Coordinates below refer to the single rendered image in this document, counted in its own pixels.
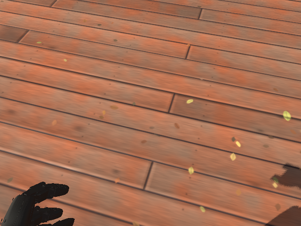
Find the robot left hand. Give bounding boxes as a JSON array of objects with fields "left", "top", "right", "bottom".
[{"left": 1, "top": 182, "right": 74, "bottom": 226}]

